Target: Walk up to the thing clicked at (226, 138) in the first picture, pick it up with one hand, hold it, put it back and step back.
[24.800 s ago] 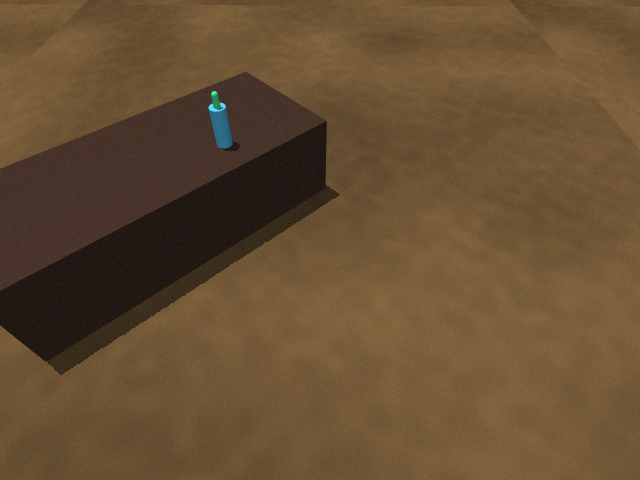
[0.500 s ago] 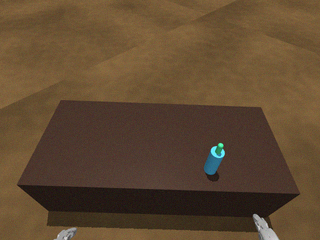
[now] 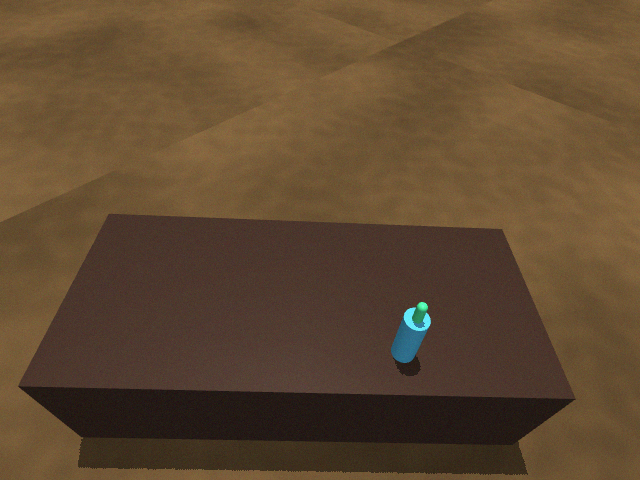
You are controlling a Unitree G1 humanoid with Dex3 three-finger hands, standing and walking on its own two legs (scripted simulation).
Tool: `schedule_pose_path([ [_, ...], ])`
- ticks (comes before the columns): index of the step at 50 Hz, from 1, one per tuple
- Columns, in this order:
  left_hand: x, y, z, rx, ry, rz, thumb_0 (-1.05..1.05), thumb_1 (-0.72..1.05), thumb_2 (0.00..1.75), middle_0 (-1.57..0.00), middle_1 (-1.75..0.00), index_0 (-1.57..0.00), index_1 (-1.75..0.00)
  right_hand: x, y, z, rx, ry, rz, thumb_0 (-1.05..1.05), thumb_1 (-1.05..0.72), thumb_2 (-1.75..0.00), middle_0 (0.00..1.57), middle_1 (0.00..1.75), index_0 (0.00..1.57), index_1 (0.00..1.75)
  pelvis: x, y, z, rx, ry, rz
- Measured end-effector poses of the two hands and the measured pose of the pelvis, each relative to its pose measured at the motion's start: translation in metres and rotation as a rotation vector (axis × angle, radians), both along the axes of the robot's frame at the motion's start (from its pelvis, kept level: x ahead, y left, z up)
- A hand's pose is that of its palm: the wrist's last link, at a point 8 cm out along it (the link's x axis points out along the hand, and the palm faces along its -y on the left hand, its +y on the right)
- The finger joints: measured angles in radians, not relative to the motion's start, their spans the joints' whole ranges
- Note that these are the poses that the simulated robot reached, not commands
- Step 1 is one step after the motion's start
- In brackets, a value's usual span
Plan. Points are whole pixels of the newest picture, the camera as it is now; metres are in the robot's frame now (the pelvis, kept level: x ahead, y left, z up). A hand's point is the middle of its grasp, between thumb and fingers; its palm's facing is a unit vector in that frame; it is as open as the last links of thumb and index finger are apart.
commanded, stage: home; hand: right
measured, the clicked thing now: (412, 330) +0.50 -0.22 -0.31
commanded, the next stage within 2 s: stand in 0.84 s
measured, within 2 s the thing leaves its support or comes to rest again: neither
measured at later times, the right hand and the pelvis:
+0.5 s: hand out of the picture +0.06 -0.24 -0.15, palm faces -0.03 +0.93 -0.37, open 17.6 cm; pelvis +0.00 +0.01 +0.00, yaw +0 degrees
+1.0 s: hand out of the picture +0.07 -0.24 -0.15, palm faces -0.04 +0.93 -0.36, open 17.5 cm; pelvis +0.00 +0.01 +0.00, yaw +0 degrees
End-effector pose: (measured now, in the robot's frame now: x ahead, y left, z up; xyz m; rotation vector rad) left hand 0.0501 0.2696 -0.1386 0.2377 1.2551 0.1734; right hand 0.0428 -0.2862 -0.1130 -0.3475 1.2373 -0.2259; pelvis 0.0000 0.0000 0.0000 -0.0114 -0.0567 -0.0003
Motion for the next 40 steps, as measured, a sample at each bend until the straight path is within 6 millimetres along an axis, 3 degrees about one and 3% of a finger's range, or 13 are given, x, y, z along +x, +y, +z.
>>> schedule_pose_path([
  [18, -0.004, 0.018, 0.006, 0.028, 0.022, 0.007, 0.00, 0.91, 0.90, -0.20, -0.31, -0.20, -0.31, 0.005, 0.000, 0.001, 0.002, 0.013, 0.012, 0.00, 0.56, -0.03, 0.05, 0.05, 0.05, 0.04, -0.003, 0.004, 0.003, 0.002, 0.004, -0.001],
  [40, 0.003, 0.023, 0.008, 0.024, 0.014, -0.003, 0.00, 0.91, 0.90, -0.20, -0.31, -0.20, -0.30, 0.017, 0.007, 0.002, 0.017, -0.005, 0.019, 0.00, 0.56, -0.03, 0.05, 0.05, 0.05, 0.04, -0.002, 0.011, 0.004, 0.006, 0.004, 0.004],
])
